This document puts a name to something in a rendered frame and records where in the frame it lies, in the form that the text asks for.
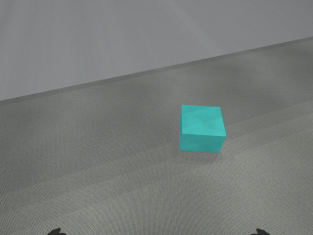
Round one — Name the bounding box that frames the carton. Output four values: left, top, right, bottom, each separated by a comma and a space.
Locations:
179, 105, 226, 153

